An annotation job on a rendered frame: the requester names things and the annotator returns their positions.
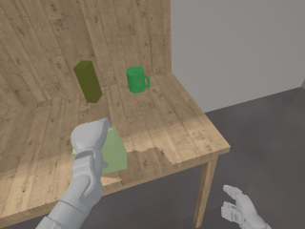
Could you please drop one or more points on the left robot hand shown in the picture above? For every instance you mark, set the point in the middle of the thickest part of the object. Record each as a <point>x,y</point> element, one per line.
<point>91,135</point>

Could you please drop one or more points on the left robot forearm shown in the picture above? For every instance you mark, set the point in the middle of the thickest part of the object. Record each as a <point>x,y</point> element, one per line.
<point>84,191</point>

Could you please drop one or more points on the right robot forearm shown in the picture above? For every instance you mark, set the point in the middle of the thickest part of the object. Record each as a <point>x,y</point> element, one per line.
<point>253,221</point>

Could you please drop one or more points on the table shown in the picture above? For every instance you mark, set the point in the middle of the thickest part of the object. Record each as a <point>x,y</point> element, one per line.
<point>41,101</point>

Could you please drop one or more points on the right robot hand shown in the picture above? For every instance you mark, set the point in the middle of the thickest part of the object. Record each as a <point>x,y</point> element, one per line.
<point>243,205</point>

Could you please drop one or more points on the sponge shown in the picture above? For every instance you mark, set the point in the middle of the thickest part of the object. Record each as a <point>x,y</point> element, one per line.
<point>113,152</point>

